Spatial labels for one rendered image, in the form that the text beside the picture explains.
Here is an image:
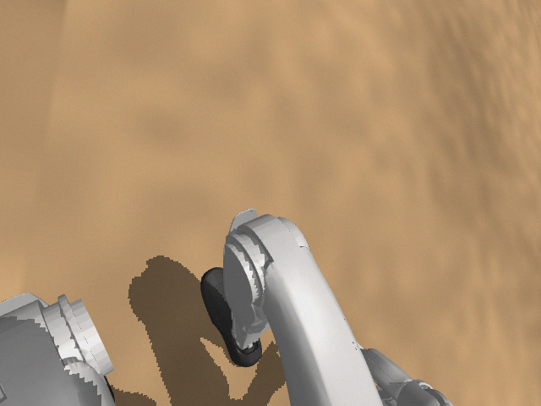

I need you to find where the right robot hand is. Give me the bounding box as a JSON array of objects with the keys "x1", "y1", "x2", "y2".
[{"x1": 358, "y1": 344, "x2": 413, "y2": 406}]

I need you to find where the right robot foot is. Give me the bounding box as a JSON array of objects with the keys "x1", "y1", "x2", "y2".
[{"x1": 200, "y1": 267, "x2": 262, "y2": 367}]

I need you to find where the right robot arm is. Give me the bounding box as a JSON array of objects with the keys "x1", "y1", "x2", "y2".
[{"x1": 396, "y1": 380, "x2": 454, "y2": 406}]

